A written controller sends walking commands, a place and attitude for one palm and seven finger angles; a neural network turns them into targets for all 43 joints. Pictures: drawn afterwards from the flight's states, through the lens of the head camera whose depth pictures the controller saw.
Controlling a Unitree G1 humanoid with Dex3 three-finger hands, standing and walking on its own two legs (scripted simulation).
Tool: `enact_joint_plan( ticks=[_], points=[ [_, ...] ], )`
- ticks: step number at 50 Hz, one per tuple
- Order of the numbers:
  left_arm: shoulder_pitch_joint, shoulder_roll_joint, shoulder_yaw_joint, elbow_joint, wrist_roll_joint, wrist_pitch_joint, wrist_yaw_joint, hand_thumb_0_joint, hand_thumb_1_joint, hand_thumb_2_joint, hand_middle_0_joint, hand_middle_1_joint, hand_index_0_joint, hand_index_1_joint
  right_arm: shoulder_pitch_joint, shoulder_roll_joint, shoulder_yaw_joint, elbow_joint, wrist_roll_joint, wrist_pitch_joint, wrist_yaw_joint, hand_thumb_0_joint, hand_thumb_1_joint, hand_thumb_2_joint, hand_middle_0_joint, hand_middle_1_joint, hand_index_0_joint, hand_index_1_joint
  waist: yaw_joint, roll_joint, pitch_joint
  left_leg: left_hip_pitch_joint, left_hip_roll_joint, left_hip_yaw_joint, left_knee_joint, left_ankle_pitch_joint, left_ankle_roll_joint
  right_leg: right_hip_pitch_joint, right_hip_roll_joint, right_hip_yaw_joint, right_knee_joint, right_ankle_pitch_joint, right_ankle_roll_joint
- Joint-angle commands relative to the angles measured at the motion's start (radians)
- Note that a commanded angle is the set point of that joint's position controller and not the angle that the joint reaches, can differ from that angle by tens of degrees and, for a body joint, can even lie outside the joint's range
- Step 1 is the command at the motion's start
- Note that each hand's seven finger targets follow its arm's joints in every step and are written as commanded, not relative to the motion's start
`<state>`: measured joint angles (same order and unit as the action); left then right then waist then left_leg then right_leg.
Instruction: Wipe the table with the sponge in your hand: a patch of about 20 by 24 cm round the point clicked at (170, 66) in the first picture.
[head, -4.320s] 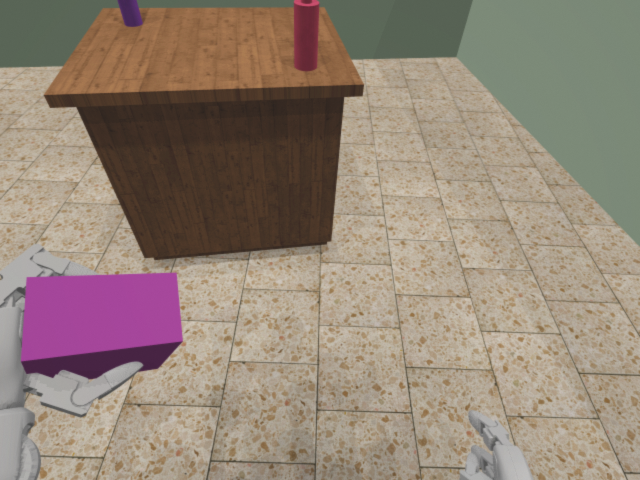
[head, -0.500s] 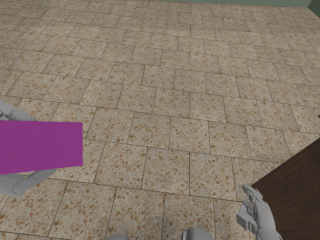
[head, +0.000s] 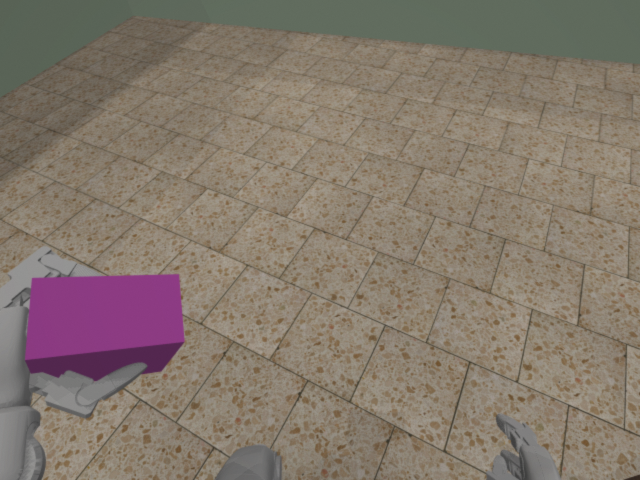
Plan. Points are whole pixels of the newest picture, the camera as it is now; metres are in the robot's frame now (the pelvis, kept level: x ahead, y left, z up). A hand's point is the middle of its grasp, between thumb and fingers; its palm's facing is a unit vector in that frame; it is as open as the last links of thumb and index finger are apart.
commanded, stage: walk to a spot facing it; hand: left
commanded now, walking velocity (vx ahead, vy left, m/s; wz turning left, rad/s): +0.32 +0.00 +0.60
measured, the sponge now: (128, 330) +0.23 +0.20 +0.14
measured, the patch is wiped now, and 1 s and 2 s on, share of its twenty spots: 0.00 0.00 0.00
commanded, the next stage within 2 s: turn to face it in 1.20 s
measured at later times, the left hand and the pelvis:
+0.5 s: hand (8, 329) +0.20 +0.28 +0.19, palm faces +0.58 -0.67 -0.47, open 10.5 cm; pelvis +0.06 +0.01 -0.01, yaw +12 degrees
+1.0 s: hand out of the picture +0.25 +0.33 +0.17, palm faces +0.71 -0.56 -0.42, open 10.5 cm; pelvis +0.15 +0.03 -0.03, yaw +23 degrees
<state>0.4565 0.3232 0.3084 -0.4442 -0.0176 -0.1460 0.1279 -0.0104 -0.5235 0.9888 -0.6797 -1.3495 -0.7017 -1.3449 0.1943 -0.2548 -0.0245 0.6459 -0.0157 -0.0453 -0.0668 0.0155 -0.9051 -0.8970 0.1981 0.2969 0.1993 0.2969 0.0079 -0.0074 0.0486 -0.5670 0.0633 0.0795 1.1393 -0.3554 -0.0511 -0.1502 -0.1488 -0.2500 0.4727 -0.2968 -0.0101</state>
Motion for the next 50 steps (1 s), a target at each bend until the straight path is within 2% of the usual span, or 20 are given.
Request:
enact_joint_plan(
  ticks=[1,5,7,8,9,10,12,17,20,25,26,27,28,31,34,43,47,48,49,50],
  points=[
    [-0.073,0.253,0.187,-0.331,-0.023,-0.083,0.054,0.0,0.1,1.3,-1.2,-1.6,-1.2,-1.6,-0.106,-0.035,-0.026,-0.213,0.003,-0.054,-0.01,0.0,-0.9,-0.9,0.2,0.3,0.2,0.3,0.033,-0.17,-0.085,0.003,0.018,0.081,-0.27,-0.015,0.019,0.103,-0.239,0.124,-0.172,0.338,-0.092],
    [-0.015,0.237,0.205,-0.41,-0.035,-0.069,0.078,0.0,0.1,1.3,-1.2,-1.6,-1.2,-1.6,-0.075,-0.029,-0.036,-0.259,0.008,-0.048,-0.006,0.0,-0.9,-0.9,0.2,0.3,0.2,0.3,0.042,-0.184,-0.158,0.131,-0.016,0.135,-0.502,-0.06,0.038,0.151,-0.252,0.109,-0.038,0.421,-0.101],
    [-0.022,0.224,0.195,-0.405,-0.042,-0.067,0.085,0.0,0.1,1.3,-1.2,-1.6,-1.2,-1.6,-0.028,-0.039,-0.046,-0.257,0.01,-0.043,-0.011,0.0,-0.9,-0.9,0.2,0.3,0.2,0.3,-0.021,-0.086,-0.243,0.383,-0.094,0.185,-0.665,0.063,0.049,0.057,-0.183,0.021,0.266,0.484,-0.038],
    [-0.037,0.211,0.182,-0.424,-0.041,-0.085,0.086,0.0,0.1,1.3,-1.2,-1.6,-1.2,-1.6,-0.019,-0.057,-0.051,-0.261,0.016,-0.042,-0.015,0.0,-0.9,-0.9,0.2,0.3,0.2,0.3,-0.051,0.111,-0.288,0.602,-0.021,0.052,-0.702,0.156,0.095,-0.13,-0.124,0.0,0.518,0.358,0.014],
    [0.004,0.17,0.146,-0.433,-0.039,-0.108,0.078,0.0,0.1,1.3,-1.2,-1.6,-1.2,-1.6,-0.034,-0.081,-0.059,-0.264,0.013,-0.05,-0.009,0.0,-0.9,-0.9,0.2,0.3,0.2,0.3,-0.038,0.434,-0.259,0.748,0.26,-0.373,-0.741,0.499,0.233,-0.449,0.038,0.026,0.774,-0.264,0.078],
    [-0.02,0.228,0.182,-0.413,-0.01,-0.126,0.083,0.0,0.1,1.3,-1.2,-1.6,-1.2,-1.6,-0.017,-0.064,-0.036,-0.254,0.015,-0.066,0.008,0.0,-0.9,-0.9,0.2,0.3,0.2,0.3,-0.036,0.375,-0.245,0.771,0.389,-0.63,-0.765,0.711,0.344,-0.575,0.076,0.144,0.93,-0.397,0.053],
    [-0.034,0.253,0.208,-0.286,-0.005,-0.114,0.041,0.0,0.1,1.3,-1.2,-1.6,-1.2,-1.6,-0.043,-0.097,-0.06,-0.218,0.04,-0.07,0.026,0.0,-0.9,-0.9,0.2,0.3,0.2,0.3,-0.022,0.149,-0.167,0.587,0.348,-0.502,-0.773,0.422,0.325,-0.632,-0.007,0.239,0.922,-0.254,0.052],
    [-0.015,0.212,0.183,-0.448,-0.024,-0.133,0.028,0.0,0.1,1.3,-1.2,-1.6,-1.2,-1.6,-0.065,-0.045,-0.033,-0.202,0.037,-0.094,0.03,0.0,-0.9,-0.9,0.2,0.3,0.2,0.3,0.005,0.267,-0.112,0.293,0.19,-0.218,-0.864,0.155,0.246,-0.385,0.004,0.16,0.587,-0.066,0.078],
    [-0.025,0.2,0.165,-0.42,-0.023,-0.139,0.029,0.0,0.1,1.3,-1.2,-1.6,-1.2,-1.6,-0.062,-0.043,-0.019,-0.188,0.025,-0.122,0.022,0.0,-0.9,-0.9,0.2,0.3,0.2,0.3,0.003,0.301,-0.108,0.221,0.178,-0.189,-0.902,0.023,0.224,-0.218,0.041,0.107,0.372,-0.048,0.082],
    [-0.099,0.169,0.134,-0.187,-0.003,-0.092,0.035,0.0,0.1,1.3,-1.2,-1.6,-1.2,-1.6,-0.061,-0.034,-0.008,-0.151,0.026,-0.099,-0.007,0.0,-0.9,-0.9,0.2,0.3,0.2,0.3,0.015,0.122,-0.102,0.138,0.121,-0.15,-0.679,-0.258,0.16,0.025,0.103,0.066,0.053,-0.093,0.077],
    [-0.126,0.179,0.131,-0.156,0.007,-0.082,0.036,0.0,0.1,1.3,-1.2,-1.6,-1.2,-1.6,-0.055,-0.024,-0.006,-0.146,0.026,-0.09,-0.008,0.0,-0.9,-0.9,0.2,0.3,0.2,0.3,0.017,-0.022,-0.098,0.066,0.053,-0.09,-0.461,-0.277,0.13,0.057,0.004,0.212,-0.074,-0.217,0.035],
    [-0.159,0.228,0.15,-0.13,0.014,-0.067,0.04,0.0,0.1,1.3,-1.2,-1.6,-1.2,-1.6,-0.073,0.001,-0.002,-0.153,0.024,-0.079,-0.009,0.0,-0.9,-0.9,0.2,0.3,0.2,0.3,0.025,-0.357,-0.08,-0.144,-0.063,0.001,-0.117,-0.285,0.075,0.125,-0.253,0.629,-0.241,-0.373,-0.08],
    [-0.204,0.257,0.161,-0.131,-0.007,-0.062,0.04,0.0,0.1,1.3,-1.2,-1.6,-1.2,-1.6,-0.131,-0.042,-0.008,-0.157,0.019,-0.091,-0.012,0.0,-0.9,-0.9,0.2,0.3,0.2,0.3,0.036,-0.341,-0.031,-0.214,-0.054,-0.097,0.106,-0.213,0.052,0.076,-0.381,0.786,-0.327,-0.337,-0.143],
    [-0.209,0.231,0.133,-0.172,-0.002,-0.096,0.026,0.0,0.1,1.3,-1.2,-1.6,-1.2,-1.6,-0.117,-0.041,-0.005,-0.127,0.011,-0.078,-0.003,0.0,-0.9,-0.9,0.2,0.3,0.2,0.3,0.01,-0.12,-0.005,-0.172,0.019,-0.115,0.198,-0.028,0.027,-0.01,-0.29,0.538,-0.272,-0.18,-0.126],
    [-0.157,0.232,0.139,-0.259,-0.005,-0.11,0.028,0.0,0.1,1.3,-1.2,-1.6,-1.2,-1.6,-0.136,-0.039,-0.001,-0.141,0.016,-0.055,0.003,0.0,-0.9,-0.9,0.2,0.3,0.2,0.3,0.003,-0.128,-0.052,-0.108,0.02,-0.044,0.077,0.021,0.015,0.034,-0.226,0.24,-0.229,0.06,-0.084],
    [0.026,0.234,0.225,-0.374,-0.031,-0.095,0.075,0.0,0.1,1.3,-1.2,-1.6,-1.2,-1.6,-0.078,-0.035,-0.041,-0.247,0.015,-0.047,0.007,0.0,-0.9,-0.9,0.2,0.3,0.2,0.3,0.048,-0.164,-0.114,0.049,0.015,0.102,-0.431,-0.001,0.034,0.133,-0.256,0.16,-0.136,0.305,-0.118],
    [-0.036,0.206,0.184,-0.394,-0.03,-0.095,0.085,0.0,0.1,1.3,-1.2,-1.6,-1.2,-1.6,-0.016,-0.052,-0.057,-0.243,0.016,-0.045,-0.01,0.0,-0.9,-0.9,0.2,0.3,0.2,0.3,-0.027,-0.015,-0.217,0.432,-0.06,0.146,-0.662,0.115,0.06,-0.008,-0.165,0.027,0.272,0.366,-0.033],
    [-0.046,0.2,0.178,-0.414,-0.024,-0.113,0.087,0.0,0.1,1.3,-1.2,-1.6,-1.2,-1.6,-0.017,-0.071,-0.062,-0.249,0.018,-0.045,-0.012,0.0,-0.9,-0.9,0.2,0.3,0.2,0.3,-0.043,0.199,-0.261,0.596,0.049,-0.064,-0.715,0.174,0.123,-0.17,-0.079,0.001,0.526,0.178,0.018],
    [-0.028,0.185,0.15,-0.435,-0.022,-0.133,0.082,0.0,0.1,1.3,-1.2,-1.6,-1.2,-1.6,-0.033,-0.087,-0.059,-0.255,0.017,-0.059,-0.005,0.0,-0.9,-0.9,0.2,0.3,0.2,0.3,-0.024,0.447,-0.245,0.707,0.329,-0.508,-0.768,0.541,0.268,-0.444,0.059,0.066,0.765,-0.336,0.067],
    [-0.058,0.253,0.192,-0.419,0.007,-0.143,0.084,0.0,0.1,1.3,-1.2,-1.6,-1.2,-1.6,-0.028,-0.063,-0.037,-0.25,0.018,-0.069,0.009,0.0,-0.9,-0.9,0.2,0.3,0.2,0.3,-0.029,0.332,-0.223,0.728,0.391,-0.624,-0.774,0.675,0.341,-0.539,0.069,0.177,0.889,-0.37,0.042]
  ],
)
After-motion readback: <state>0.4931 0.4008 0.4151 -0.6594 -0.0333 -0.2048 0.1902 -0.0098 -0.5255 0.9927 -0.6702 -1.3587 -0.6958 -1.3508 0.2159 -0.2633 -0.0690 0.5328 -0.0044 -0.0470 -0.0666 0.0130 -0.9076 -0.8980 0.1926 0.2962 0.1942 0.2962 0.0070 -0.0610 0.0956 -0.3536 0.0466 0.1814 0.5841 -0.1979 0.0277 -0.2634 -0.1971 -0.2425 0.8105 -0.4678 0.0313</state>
